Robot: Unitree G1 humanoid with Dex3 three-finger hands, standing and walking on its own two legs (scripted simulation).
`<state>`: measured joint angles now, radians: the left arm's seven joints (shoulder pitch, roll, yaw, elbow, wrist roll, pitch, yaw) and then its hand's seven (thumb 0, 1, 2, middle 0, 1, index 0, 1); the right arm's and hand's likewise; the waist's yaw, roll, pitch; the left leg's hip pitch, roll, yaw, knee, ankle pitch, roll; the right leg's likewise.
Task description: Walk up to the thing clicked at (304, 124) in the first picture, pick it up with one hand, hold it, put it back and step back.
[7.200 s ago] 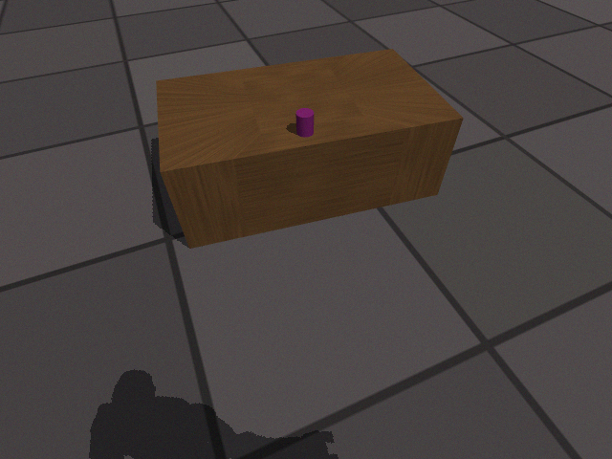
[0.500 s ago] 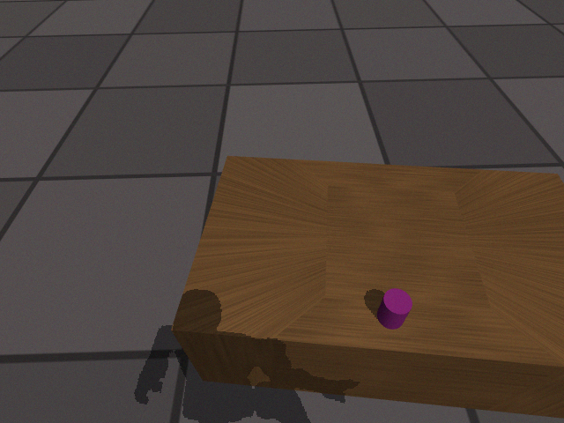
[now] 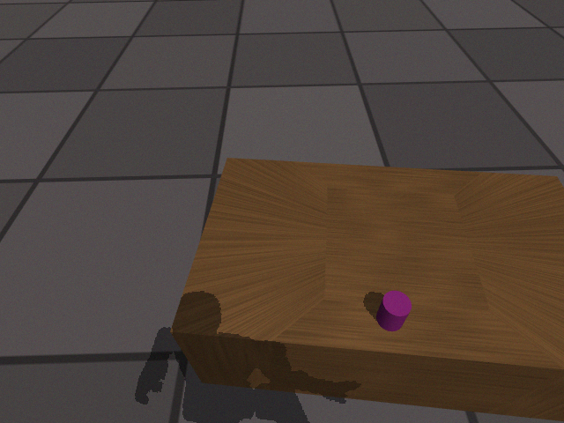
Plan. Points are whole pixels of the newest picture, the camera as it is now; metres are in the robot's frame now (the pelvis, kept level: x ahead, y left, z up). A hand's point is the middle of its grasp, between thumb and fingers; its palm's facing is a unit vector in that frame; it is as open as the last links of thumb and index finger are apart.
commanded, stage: stand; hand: right
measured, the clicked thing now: (393, 311) +0.44 -0.24 -0.32
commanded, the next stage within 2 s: go down in 0.40 s
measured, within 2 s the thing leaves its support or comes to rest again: neither
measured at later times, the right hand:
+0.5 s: hand out of the picture +0.07 -0.25 -0.16, palm faces -0.04 +0.94 -0.34, open 7.4 cm
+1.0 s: hand out of the picture +0.14 -0.27 -0.15, palm faces +0.04 +0.94 -0.34, open 15.6 cm
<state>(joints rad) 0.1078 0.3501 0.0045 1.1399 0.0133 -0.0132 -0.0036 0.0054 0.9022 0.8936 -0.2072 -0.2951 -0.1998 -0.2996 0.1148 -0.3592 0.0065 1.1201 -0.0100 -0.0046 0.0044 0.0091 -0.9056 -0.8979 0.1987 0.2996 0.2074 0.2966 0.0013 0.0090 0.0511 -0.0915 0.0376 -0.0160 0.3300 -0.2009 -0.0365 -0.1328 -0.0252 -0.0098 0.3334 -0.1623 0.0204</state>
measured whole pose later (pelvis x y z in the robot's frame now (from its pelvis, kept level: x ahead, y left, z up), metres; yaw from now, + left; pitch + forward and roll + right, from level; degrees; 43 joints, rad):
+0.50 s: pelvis +0.00 +0.00 +0.00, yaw +0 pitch -2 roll +0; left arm 0.11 0.35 0.01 1.14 0.01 -0.01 0.00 0.01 0.90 0.89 -0.21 -0.30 -0.20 -0.30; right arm 0.13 -0.36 0.01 1.12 -0.01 -0.01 0.00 0.01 -0.91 -0.90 0.20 0.30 0.21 0.30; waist 0.00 0.01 0.05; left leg -0.09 0.03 -0.02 0.33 -0.20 -0.03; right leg -0.13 -0.03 -0.01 0.34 -0.17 0.02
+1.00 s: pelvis +0.00 +0.00 -0.03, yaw -1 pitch +7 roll +1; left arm 0.21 0.29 0.11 0.68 -0.03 -0.07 0.02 0.00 -0.16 0.12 -0.06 -0.05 -0.06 -0.05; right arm 0.14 -0.38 -0.13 0.65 -0.02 0.31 0.09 0.01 0.14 -0.16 0.03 0.07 0.05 0.06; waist 0.01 -0.02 -0.05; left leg -0.44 0.03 0.01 0.68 -0.36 -0.03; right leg -0.50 -0.03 0.03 0.70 -0.32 0.03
